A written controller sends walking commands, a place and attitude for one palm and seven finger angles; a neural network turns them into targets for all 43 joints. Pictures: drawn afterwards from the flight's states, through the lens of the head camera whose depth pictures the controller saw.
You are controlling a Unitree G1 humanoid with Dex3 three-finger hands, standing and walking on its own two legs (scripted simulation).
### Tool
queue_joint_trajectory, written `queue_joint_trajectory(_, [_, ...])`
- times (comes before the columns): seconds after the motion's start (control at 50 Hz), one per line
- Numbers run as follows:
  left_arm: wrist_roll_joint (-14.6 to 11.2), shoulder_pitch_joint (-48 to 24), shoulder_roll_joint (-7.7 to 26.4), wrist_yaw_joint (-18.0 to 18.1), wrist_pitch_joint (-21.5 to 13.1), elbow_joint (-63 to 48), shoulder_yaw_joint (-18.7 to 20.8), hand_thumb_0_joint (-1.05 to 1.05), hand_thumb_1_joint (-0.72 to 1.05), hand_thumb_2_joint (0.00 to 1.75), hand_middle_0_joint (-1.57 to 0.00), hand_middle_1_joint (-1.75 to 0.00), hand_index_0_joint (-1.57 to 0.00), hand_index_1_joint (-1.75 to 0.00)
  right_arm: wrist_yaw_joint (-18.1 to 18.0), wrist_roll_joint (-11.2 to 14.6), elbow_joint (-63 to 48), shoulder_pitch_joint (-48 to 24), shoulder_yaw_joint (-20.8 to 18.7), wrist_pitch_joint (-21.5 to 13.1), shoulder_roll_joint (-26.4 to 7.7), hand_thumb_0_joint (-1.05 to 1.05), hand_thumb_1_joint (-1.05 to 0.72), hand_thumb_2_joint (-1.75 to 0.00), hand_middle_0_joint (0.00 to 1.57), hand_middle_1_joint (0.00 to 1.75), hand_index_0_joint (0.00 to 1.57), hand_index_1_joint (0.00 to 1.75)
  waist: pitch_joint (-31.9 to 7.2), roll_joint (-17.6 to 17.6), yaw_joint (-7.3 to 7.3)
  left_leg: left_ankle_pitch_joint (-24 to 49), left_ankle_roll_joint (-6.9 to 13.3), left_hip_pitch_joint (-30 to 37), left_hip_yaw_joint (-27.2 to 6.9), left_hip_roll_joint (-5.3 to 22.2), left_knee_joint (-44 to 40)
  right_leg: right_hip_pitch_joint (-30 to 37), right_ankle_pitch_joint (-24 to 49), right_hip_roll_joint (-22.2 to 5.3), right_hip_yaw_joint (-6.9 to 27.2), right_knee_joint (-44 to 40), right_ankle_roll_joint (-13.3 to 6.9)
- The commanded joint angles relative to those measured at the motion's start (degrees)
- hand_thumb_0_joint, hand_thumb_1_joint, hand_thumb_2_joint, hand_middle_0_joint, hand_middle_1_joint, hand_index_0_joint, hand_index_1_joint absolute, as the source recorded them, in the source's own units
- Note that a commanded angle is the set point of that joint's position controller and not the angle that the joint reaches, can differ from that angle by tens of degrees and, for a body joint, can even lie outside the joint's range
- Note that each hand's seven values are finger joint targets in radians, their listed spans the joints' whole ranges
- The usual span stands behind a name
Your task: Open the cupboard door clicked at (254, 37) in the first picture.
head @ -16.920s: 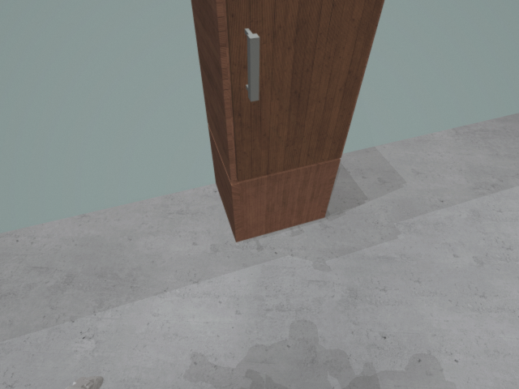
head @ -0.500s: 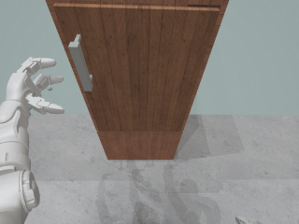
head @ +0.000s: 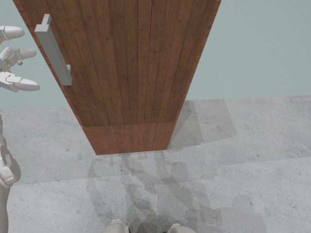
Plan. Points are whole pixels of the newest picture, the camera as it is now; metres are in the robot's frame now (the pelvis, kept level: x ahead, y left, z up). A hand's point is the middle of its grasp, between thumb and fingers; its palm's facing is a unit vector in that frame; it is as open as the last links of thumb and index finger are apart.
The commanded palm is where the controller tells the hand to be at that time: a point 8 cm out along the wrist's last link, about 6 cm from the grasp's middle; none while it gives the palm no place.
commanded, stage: move the hooked fingers beside the handle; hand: left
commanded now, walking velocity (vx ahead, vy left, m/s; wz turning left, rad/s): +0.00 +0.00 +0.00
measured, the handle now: (57, 53) +0.53 +0.22 +0.12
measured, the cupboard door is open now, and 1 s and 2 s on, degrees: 0 0 0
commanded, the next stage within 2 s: slide the fingers in behind the handle in 0.82 s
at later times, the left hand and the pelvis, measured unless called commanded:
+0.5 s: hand (17, 66) +0.48 +0.29 +0.13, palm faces +0.06 -1.00 +0.02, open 14.0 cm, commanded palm +0.46 +0.33 +0.13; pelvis +0.01 +0.01 +0.00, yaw +0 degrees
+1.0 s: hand (20, 65) +0.48 +0.28 +0.13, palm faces +0.05 -1.00 +0.01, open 14.0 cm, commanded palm +0.46 +0.32 +0.12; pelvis +0.00 +0.00 +0.00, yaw +0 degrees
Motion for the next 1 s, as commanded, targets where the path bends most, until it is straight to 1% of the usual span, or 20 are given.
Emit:
queue_joint_trajectory(0.0, [-0.1,-25.8,18.9,0.1,-2.1,-9.7,1.6,0.00,-0.50,0.30,-0.30,-1.20,-0.30,-1.20,-0.8,0.0,-3.8,6.9,-3.7,-0.7,-10.7,0.00,-0.90,-0.90,0.20,0.30,0.20,0.30,-22.5,8.7,-0.63,15.4,0.7,22.4,-5.2,-1.2,-3.2,-1.3,13.7,1.5,2.7,-4.9,0.3])
queue_joint_trajectory(0.04, [0.6,-23.5,19.7,0.6,-2.3,-10.7,2.7,0.00,-0.50,0.30,-0.30,-1.20,-0.30,-1.20,-0.4,-0.4,-4.3,7.6,-3.9,-0.3,-10.6,0.00,-0.90,-0.90,0.20,0.30,0.20,0.30,-24.0,9.8,0.46,18.0,0.4,24.1,-5.6,-1.0,-3.0,-1.2,14.7,1.7,2.2,-4.3,0.0])
queue_joint_trajectory(0.08, [-0.2,-21.6,20.6,0.6,-3.4,-13.3,4.7,0.00,-0.50,0.30,-0.30,-1.20,-0.30,-1.20,-0.1,-0.6,-4.9,8.0,-4.1,0.2,-10.5,0.00,-0.90,-0.90,0.20,0.30,0.20,0.30,-28.2,10.0,1.44,23.5,0.2,27.0,-5.5,-0.8,-2.2,0.4,18.6,2.1,2.1,-3.4,-0.1])
queue_joint_trajectory(0.14, [-0.9,-19.3,19.8,0.1,-3.9,-16.6,5.3,0.00,-0.50,0.30,-0.30,-1.20,-0.30,-1.20,0.6,-0.6,-5.9,7.5,-4.5,1.1,-10.2,0.00,-0.90,-0.90,0.20,0.30,0.20,0.30,-29.1,10.8,2.40,26.6,-0.1,28.3,-5.4,-0.7,-1.9,1.2,20.4,2.4,1.7,-3.0,-0.2])
queue_joint_trajectory(0.2, [-1.7,-17.3,15.1,0.1,-2.8,-17.4,2.4,0.00,-0.50,0.30,-0.30,-1.20,-0.30,-1.20,1.0,-0.4,-6.3,6.8,-4.6,1.7,-9.9,0.00,-0.90,-0.90,0.20,0.30,0.20,0.30,-25.6,10.7,1.82,26.7,-0.1,28.8,-5.6,-0.3,-2.3,-1.3,19.0,2.5,1.1,-3.5,-0.1])
queue_joint_trajectory(0.24, [-2.0,-18.0,15.1,0.5,-1.8,-15.9,2.6,0.00,-0.50,0.30,-0.30,-1.20,-0.30,-1.20,0.9,-0.2,-6.2,6.6,-4.6,1.8,-10.1,0.00,-0.90,-0.90,0.20,0.30,0.20,0.30,-22.6,7.8,1.13,22.1,0.2,26.0,-5.4,-0.5,-2.9,-1.2,17.1,2.5,1.2,-4.0,0.0])
queue_joint_trajectory(0.26, [-2.3,-18.7,16.6,0.9,-2.1,-16.6,4.1,0.00,-0.50,0.30,-0.30,-1.20,-0.30,-1.20,0.7,-0.4,-6.2,6.7,-4.5,1.7,-10.2,0.00,-0.90,-0.90,0.20,0.30,0.20,0.30,-23.2,6.8,1.32,22.5,0.5,25.8,-5.1,-0.6,-2.8,0.0,18.0,2.5,1.3,-3.9,-0.2])
queue_joint_trajectory(0.28, [-1.8,-18.4,18.4,1.1,-2.3,-17.0,5.2,0.00,-0.50,0.30,-0.30,-1.20,-0.30,-1.20,0.6,-0.3,-6.4,6.3,-4.5,1.8,-10.2,0.00,-0.90,-0.90,0.20,0.30,0.20,0.30,-24.8,9.1,2.03,22.9,0.4,25.9,-4.9,-0.8,-2.7,0.9,18.9,2.3,1.8,-3.6,-0.1])
queue_joint_trajectory(0.32, [-1.3,-20.0,16.0,1.4,-3.2,-18.9,3.0,0.00,-0.50,0.30,-0.30,-1.20,-0.30,-1.20,0.7,-0.2,-6.4,5.9,-4.4,1.6,-9.7,0.00,-0.90,-0.90,0.20,0.30,0.20,0.30,-24.8,10.4,1.41,24.1,0.0,27.7,-5.4,-0.6,-2.4,-0.6,18.6,2.3,1.5,-3.4,-0.2])
queue_joint_trajectory(0.4, [-1.7,-20.8,15.6,1.4,-4.1,-17.5,3.0,0.00,-0.50,0.30,-0.30,-1.20,-0.30,-1.20,0.6,-0.2,-5.7,5.4,-4.2,1.5,-9.7,0.00,-0.90,-0.90,0.20,0.30,0.20,0.30,-24.4,9.2,0.81,23.0,0.0,27.9,-5.7,-0.5,-2.1,-1.1,18.0,2.3,1.7,-3.4,-0.2])
queue_joint_trajectory(0.44, [-1.6,-21.6,13.4,0.9,-3.7,-16.3,0.7,0.00,-0.50,0.30,-0.30,-1.20,-0.30,-1.20,0.5,-0.1,-5.6,5.0,-4.1,1.3,-9.6,0.00,-0.90,-0.90,0.20,0.30,0.20,0.30,-23.3,9.2,0.19,21.8,0.1,27.3,-5.7,-0.6,-2.2,-1.6,17.5,2.2,1.6,-3.6,-0.2])
queue_joint_trajectory(0.48, [-1.7,-20.9,13.8,0.6,-3.6,-15.8,1.1,0.00,-0.50,0.30,-0.30,-1.20,-0.30,-1.20,0.4,-0.1,-5.6,4.9,-4.0,1.2,-9.6,0.00,-0.90,-0.90,0.20,0.30,0.20,0.30,-24.5,10.5,0.78,23.3,0.0,28.1,-5.7,-0.7,-1.8,-1.5,18.4,2.1,1.7,-3.2,-0.3])
queue_joint_trajectory(0.5, [-1.8,-20.9,12.8,0.5,-3.1,-14.5,0.2,0.00,-0.50,0.30,-0.30,-1.20,-0.30,-1.20,0.4,0.0,-5.5,4.8,-3.9,1.3,-9.6,0.00,-0.90,-0.90,0.20,0.30,0.20,0.30,-22.7,8.9,0.17,21.9,0.0,27.1,-5.7,-0.6,-2.0,-2.1,17.7,2.1,1.6,-3.5,-0.2])
queue_joint_trajectory(0.52, [-1.8,-20.5,14.7,0.6,-2.9,-13.4,1.6,0.00,-0.50,0.30,-0.30,-1.20,-0.30,-1.20,0.3,0.0,-5.5,4.8,-3.9,1.4,-9.9,0.00,-0.90,-0.90,0.20,0.30,0.20,0.30,-21.9,6.8,0.54,20.4,0.2,25.3,-5.9,-0.7,-2.2,-1.3,17.0,2.0,1.6,-3.6,-0.2])
queue_joint_trajectory(0.54, [-1.6,-21.2,13.4,0.5,-2.6,-13.3,-0.1,0.00,-0.50,0.30,-0.30,-1.20,-0.30,-1.20,0.2,0.1,-5.8,4.3,-3.7,1.3,-9.8,0.00,-0.90,-0.90,0.20,0.30,0.20,0.30,-21.2,7.6,0.06,19.2,0.2,24.4,-5.6,-0.9,-2.4,-1.7,16.4,1.9,1.7,-3.6,-0.1])
queue_joint_trajectory(0.6, [-1.5,-23.0,14.5,0.9,-3.4,-14.7,0.8,0.00,-0.50,0.30,-0.30,-1.20,-0.30,-1.20,0.1,-0.1,-5.7,4.5,-3.8,1.1,-9.8,0.00,-0.90,-0.90,0.20,0.30,0.20,0.30,-23.6,9.5,0.43,20.0,0.0,26.3,-6.0,-0.8,-2.0,-1.9,16.3,1.8,1.8,-3.2,-0.3])
queue_joint_trajectory(0.66, [-2.0,-24.8,13.4,1.2,-4.1,-15.2,0.0,0.00,-0.50,0.30,-0.30,-1.20,-0.30,-1.20,0.0,-0.1,-5.6,4.5,-3.7,0.9,-9.7,0.00,-0.90,-0.90,0.20,0.30,0.20,0.30,-23.2,7.6,-0.31,18.9,0.3,25.7,-6.1,-0.9,-1.9,-1.7,15.4,1.9,1.8,-3.3,-0.3])
queue_joint_trajectory(0.86, [-1.3,-22.2,18.4,0.9,-4.2,-14.8,3.4,0.00,-0.50,0.30,-0.30,-1.20,-0.30,-1.20,0.0,0.0,-6.0,5.1,-3.7,1.3,-10.0,0.00,-0.90,-0.90,0.20,0.30,0.20,0.30,-25.1,8.3,0.92,18.1,0.6,23.1,-5.2,-1.2,-1.6,1.1,16.6,2.0,2.4,-3.1,-0.2])
queue_joint_trajectory(0.96, [-2.1,-22.4,13.8,0.3,-4.1,-14.4,0.0,0.00,-0.50,0.30,-0.30,-1.20,-0.30,-1.20,0.0,0.0,-5.7,5.4,-3.7,1.1,-9.8,0.00,-0.90,-0.90,0.20,0.30,0.20,0.30,-23.2,8.5,-0.05,16.5,0.6,24.0,-5.5,-1.0,-2.1,-1.2,14.4,2.1,2.0,-3.7,-0.2])
queue_joint_trajectory(0.98, [-2.0,-21.6,14.9,0.4,-3.8,-13.7,1.0,0.00,-0.50,0.30,-0.30,-1.20,-0.30,-1.20,0.0,0.0,-5.5,5.5,-3.9,1.2,-10.0,0.00,-0.90,-0.90,0.20,0.30,0.20,0.30,-23.6,8.0,0.19,16.1,0.6,23.8,-5.4,-0.9,-2.1,-1.2,14.4,2.1,2.1,-3.8,0.0])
